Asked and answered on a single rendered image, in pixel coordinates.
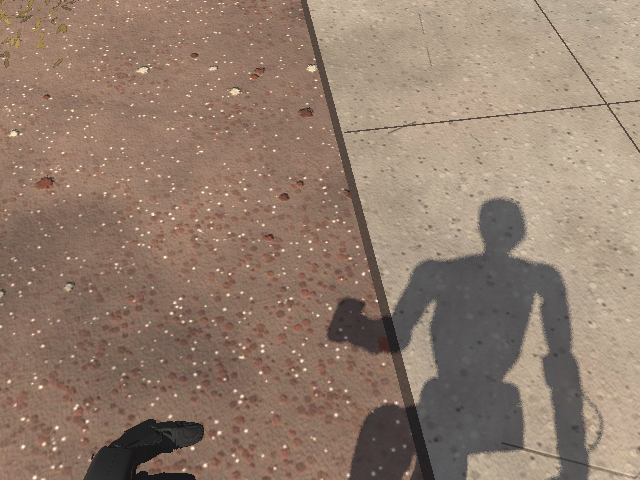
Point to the robot left hand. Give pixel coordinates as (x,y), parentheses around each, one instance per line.
(140,444)

